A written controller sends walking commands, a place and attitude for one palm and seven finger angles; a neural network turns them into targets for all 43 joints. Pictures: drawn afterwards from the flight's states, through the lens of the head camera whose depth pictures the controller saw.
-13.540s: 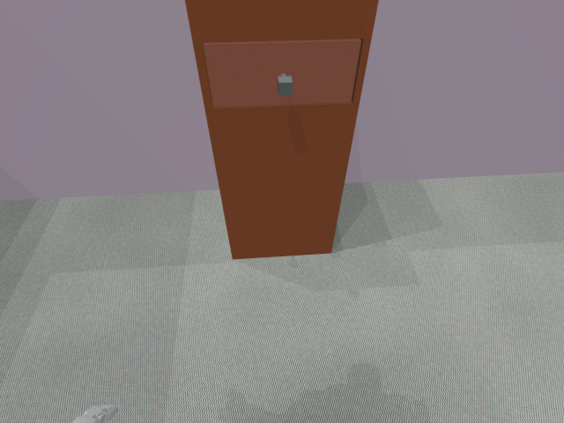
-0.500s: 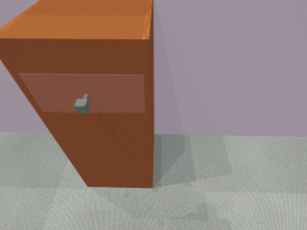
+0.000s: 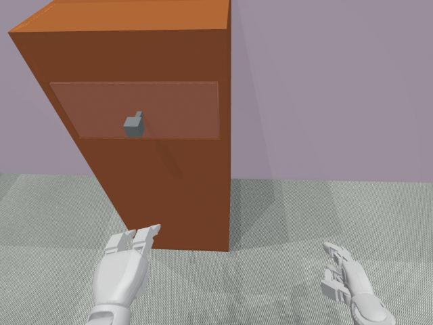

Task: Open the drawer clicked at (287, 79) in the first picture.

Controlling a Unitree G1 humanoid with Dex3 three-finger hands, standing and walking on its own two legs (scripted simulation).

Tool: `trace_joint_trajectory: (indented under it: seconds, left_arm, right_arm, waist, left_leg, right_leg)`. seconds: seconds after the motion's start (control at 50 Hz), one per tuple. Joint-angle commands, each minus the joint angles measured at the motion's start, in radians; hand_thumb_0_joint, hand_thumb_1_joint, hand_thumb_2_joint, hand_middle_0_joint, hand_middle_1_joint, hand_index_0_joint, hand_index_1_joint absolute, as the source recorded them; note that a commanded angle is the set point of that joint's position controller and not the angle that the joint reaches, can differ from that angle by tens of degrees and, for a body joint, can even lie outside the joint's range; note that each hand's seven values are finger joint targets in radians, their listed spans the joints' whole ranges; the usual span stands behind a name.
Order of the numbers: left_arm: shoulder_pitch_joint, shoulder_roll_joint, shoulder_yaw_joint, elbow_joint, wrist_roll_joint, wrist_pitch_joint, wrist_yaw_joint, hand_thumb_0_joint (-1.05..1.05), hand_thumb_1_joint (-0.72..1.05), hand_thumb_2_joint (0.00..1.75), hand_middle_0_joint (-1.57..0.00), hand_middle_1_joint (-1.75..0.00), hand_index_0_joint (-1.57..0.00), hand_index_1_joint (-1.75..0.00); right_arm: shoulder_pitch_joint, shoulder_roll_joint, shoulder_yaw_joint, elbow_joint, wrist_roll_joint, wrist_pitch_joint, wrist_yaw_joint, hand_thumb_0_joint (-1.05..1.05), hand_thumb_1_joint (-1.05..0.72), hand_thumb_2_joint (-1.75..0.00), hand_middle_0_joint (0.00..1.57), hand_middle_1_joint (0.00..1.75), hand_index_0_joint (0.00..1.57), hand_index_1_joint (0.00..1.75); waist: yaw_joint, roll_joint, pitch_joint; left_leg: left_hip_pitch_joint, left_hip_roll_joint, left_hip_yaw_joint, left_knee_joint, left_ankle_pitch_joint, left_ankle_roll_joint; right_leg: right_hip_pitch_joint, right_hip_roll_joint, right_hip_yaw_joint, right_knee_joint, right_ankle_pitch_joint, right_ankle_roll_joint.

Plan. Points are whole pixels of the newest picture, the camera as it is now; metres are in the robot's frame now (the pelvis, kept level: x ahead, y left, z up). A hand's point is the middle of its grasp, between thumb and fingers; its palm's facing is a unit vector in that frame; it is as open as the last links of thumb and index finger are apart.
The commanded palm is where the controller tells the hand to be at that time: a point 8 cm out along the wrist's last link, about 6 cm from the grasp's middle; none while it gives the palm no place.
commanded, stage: raise the hand with hooked fingers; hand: left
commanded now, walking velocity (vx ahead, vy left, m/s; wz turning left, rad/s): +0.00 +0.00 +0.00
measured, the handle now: (136, 122) +0.53 +0.26 +0.08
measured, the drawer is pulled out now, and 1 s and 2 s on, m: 0.00 0.00 0.00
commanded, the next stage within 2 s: move the hooked fingers above the handle in 1.50 s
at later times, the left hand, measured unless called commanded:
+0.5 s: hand (104, 226) +0.26 +0.24 +0.06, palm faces +0.02 -0.14 -0.99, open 11.4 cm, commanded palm +0.23 +0.25 +0.13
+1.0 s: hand (60, 158) +0.31 +0.29 +0.17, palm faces +0.13 -0.05 -0.99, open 13.7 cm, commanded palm +0.28 +0.29 +0.23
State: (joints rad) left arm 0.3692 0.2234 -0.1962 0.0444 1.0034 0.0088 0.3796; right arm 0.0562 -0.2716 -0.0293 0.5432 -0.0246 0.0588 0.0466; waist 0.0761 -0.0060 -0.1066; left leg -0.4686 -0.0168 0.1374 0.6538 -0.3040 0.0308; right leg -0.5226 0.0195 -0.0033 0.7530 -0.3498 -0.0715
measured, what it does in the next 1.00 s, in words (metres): stands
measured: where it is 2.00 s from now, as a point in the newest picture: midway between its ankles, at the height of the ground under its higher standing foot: outside the picture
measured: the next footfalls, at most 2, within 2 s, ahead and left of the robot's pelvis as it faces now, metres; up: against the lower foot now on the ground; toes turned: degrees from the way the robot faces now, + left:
none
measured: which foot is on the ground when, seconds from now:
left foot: down 0.00-1.00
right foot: down 0.00-1.00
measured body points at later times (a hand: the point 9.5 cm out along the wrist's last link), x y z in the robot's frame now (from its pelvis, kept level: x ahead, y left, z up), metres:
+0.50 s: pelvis +0.01 +0.02 +0.02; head +0.02 -0.01 +0.47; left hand +0.25 +0.24 +0.11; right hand +0.20 -0.18 -0.10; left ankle +0.02 +0.11 -0.72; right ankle +0.02 -0.07 -0.72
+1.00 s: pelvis +0.02 +0.03 +0.03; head +0.03 -0.01 +0.48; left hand +0.30 +0.29 +0.23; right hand +0.27 -0.14 -0.07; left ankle +0.02 +0.11 -0.72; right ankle +0.02 -0.07 -0.72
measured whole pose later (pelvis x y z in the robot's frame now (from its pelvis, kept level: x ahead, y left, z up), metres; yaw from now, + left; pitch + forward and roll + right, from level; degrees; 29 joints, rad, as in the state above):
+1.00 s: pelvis +0.02 +0.03 +0.03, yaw +4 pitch -1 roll +0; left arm -0.14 0.53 -0.06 -0.08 0.87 0.16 -0.04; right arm 0.02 -0.25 0.04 0.61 0.03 0.17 0.00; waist 0.09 0.11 0.01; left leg -0.16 -0.06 0.06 0.39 -0.21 0.07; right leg -0.16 0.00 -0.06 0.41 -0.24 -0.02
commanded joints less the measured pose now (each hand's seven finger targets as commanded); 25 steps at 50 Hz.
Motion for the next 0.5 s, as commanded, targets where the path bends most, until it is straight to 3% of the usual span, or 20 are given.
trace_joint_trajectory:
  seconds: [0.0, 0.02, 0.04, 0.08, 0.12, 0.16, 0.22, 0.26, 0.32, 0.34, 0.44, 0.48]
  left_arm:
    - [-0.216, 0.241, 0.18, -0.293, 0.113, 0.027, 0.139, 0.0, 0.41, 0.69, -0.24, -0.62, -0.24, -0.62]
    - [-0.292, 0.258, 0.184, -0.323, 0.122, 0.023, 0.156, 0.0, 0.39, 0.68, -0.24, -0.63, -0.24, -0.63]
    - [-0.423, 0.295, 0.197, -0.378, 0.13, 0.015, 0.171, 0.0, 0.36, 0.67, -0.24, -0.64, -0.24, -0.64]
    - [-0.467, 0.262, 0.16, -0.341, 0.114, -0.011, 0.178, 0.0, 0.32, 0.65, -0.24, -0.68, -0.24, -0.68]
    - [-0.488, 0.251, 0.135, -0.322, 0.069, -0.031, 0.154, 0.0, 0.27, 0.63, -0.25, -0.7, -0.25, -0.7]
    - [-0.472, 0.191, 0.078, -0.262, 0.018, -0.001, 0.107, 0.0, 0.22, 0.61, -0.25, -0.74, -0.25, -0.74]
    - [-0.408, 0.169, 0.047, -0.142, -0.019, 0.086, 0.004, 0.0, 0.15, 0.58, -0.25, -0.78, -0.25, -0.78]
    - [-0.331, 0.207, 0.079, -0.11, -0.026, 0.138, -0.071, 0.0, 0.11, 0.56, -0.26, -0.81, -0.26, -0.81]
    - [-0.29, 0.271, 0.135, -0.175, -0.02, 0.155, -0.137, 0.0, 0.04, 0.53, -0.26, -0.86, -0.26, -0.86]
    - [-0.269, 0.315, 0.185, -0.18, -0.021, 0.15, -0.147, 0.0, 0.01, 0.52, -0.26, -0.87, -0.26, -0.87]
    - [-0.35, 0.365, 0.26, -0.358, -0.007, 0.094, -0.133, 0.0, -0.1, 0.47, -0.27, -0.94, -0.27, -0.94]
    - [-0.416, 0.348, 0.244, -0.412, -0.01, 0.075, -0.115, 0.0, -0.15, 0.45, -0.27, -0.98, -0.27, -0.98]
  right_arm:
    - [-0.117, -0.045, -0.024, -0.178, -0.016, 0.02, -0.013, 0.0, -0.9, -0.9, 0.2, 0.3, 0.2, 0.3]
    - [-0.118, -0.041, -0.023, -0.171, -0.021, 0.02, -0.021, 0.0, -0.9, -0.9, 0.2, 0.3, 0.2, 0.3]
    - [-0.112, -0.042, -0.022, -0.154, -0.032, 0.022, -0.03, 0.0, -0.9, -0.9, 0.2, 0.3, 0.2, 0.3]
    - [-0.115, -0.035, -0.018, -0.143, -0.033, 0.005, -0.043, 0.0, -0.9, -0.9, 0.2, 0.3, 0.2, 0.3]
    - [-0.117, -0.039, -0.015, -0.129, -0.029, -0.012, -0.053, 0.0, -0.9, -0.9, 0.2, 0.3, 0.2, 0.3]
    - [-0.125, -0.037, -0.006, -0.119, -0.02, -0.017, -0.062, 0.0, -0.9, -0.9, 0.2, 0.3, 0.2, 0.3]
    - [-0.133, -0.038, 0.006, -0.109, 0.0, -0.001, -0.071, 0.0, -0.9, -0.9, 0.2, 0.3, 0.2, 0.3]
    - [-0.142, -0.046, 0.018, -0.12, 0.017, 0.022, -0.068, 0.0, -0.9, -0.9, 0.2, 0.3, 0.2, 0.3]
    - [-0.143, -0.043, 0.031, -0.138, 0.019, 0.035, -0.06, 0.0, -0.9, -0.9, 0.2, 0.3, 0.2, 0.3]
    - [-0.144, -0.049, 0.035, -0.136, 0.018, 0.036, -0.059, 0.0, -0.9, -0.9, 0.2, 0.3, 0.2, 0.3]
    - [-0.137, -0.047, 0.027, -0.132, 0.007, 0.033, -0.053, 0.0, -0.9, -0.9, 0.2, 0.3, 0.2, 0.3]
    - [-0.131, -0.048, 0.016, -0.124, 0.006, 0.027, -0.05, 0.0, -0.9, -0.9, 0.2, 0.3, 0.2, 0.3]
  waist:
    - [0.033, 0.105, -0.199]
    - [0.012, 0.115, -0.224]
    - [-0.018, 0.087, -0.222]
    - [-0.049, 0.084, -0.177]
    - [-0.073, 0.099, -0.16]
    - [-0.084, 0.079, -0.119]
    - [-0.05, -0.03, -0.067]
    - [-0.012, -0.093, -0.061]
    - [0.027, -0.057, -0.079]
    - [0.04, -0.053, -0.075]
    - [0.051, 0.048, -0.121]
    - [0.037, 0.089, -0.14]
  left_leg:
    - [0.089, -0.04, -0.107, -0.003, 0.096, -0.003]
    - [0.133, -0.036, -0.121, 0.022, 0.098, 0.001]
    - [0.153, -0.035, -0.146, 0.047, 0.076, 0.005]
    - [0.185, -0.031, -0.156, 0.065, 0.033, 0.012]
    - [0.206, -0.028, -0.156, 0.055, 0.028, 0.017]
    - [0.193, -0.023, -0.156, 0.013, 0.021, 0.019]
    - [0.144, -0.015, -0.145, -0.073, 0.015, 0.012]
    - [0.126, -0.012, -0.139, -0.121, 0.051, 0.007]
    - [0.151, -0.008, -0.13, -0.163, 0.137, 0.004]
    - [0.148, -0.004, -0.13, -0.179, 0.152, 0.0]
    - [0.221, 0.002, -0.144, -0.21, 0.26, 0.002]
    - [0.269, 0.005, -0.153, -0.209, 0.288, 0.002]
  right_leg:
    - [0.086, -0.011, 0.191, -0.148, 0.081, -0.016]
    - [0.048, -0.012, 0.207, -0.155, 0.058, -0.016]
    - [0.004, -0.015, 0.223, -0.169, 0.002, -0.01]
    - [-0.051, -0.019, 0.205, -0.197, -0.073, -0.004]
    - [-0.04, -0.018, 0.171, -0.21, -0.056, 0.004]
    - [0.005, -0.014, 0.111, -0.218, -0.012, 0.02]
    - [0.101, -0.014, 0.079, -0.257, 0.008, 0.033]
    - [0.19, -0.017, 0.087, -0.27, 0.037, 0.033]
    - [0.293, -0.021, 0.067, -0.256, 0.141, 0.031]
    - [0.325, -0.019, 0.07, -0.26, 0.16, 0.028]
    - [0.385, -0.013, 0.071, -0.263, 0.268, 0.015]
    - [0.366, -0.013, 0.064, -0.265, 0.276, 0.011]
